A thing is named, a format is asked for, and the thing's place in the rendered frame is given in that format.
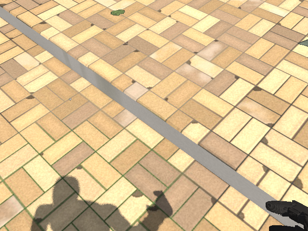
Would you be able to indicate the right robot hand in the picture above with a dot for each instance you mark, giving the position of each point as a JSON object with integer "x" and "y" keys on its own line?
{"x": 294, "y": 210}

